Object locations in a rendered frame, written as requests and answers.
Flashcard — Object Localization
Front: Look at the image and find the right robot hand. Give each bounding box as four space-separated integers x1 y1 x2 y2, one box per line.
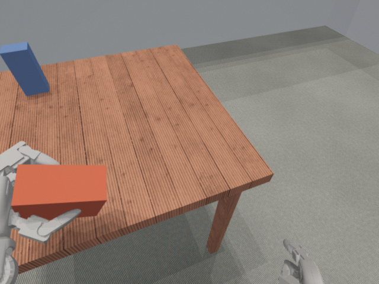
278 239 324 284

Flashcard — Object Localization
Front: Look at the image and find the left robot hand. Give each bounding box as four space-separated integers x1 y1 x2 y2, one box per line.
0 141 81 244

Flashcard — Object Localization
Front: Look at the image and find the left robot forearm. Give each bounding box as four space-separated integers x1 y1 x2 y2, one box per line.
0 237 18 284

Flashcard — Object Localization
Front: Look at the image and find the sponge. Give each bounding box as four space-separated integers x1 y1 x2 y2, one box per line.
11 164 107 220

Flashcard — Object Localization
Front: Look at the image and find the table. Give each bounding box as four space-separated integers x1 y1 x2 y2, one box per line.
0 44 274 275

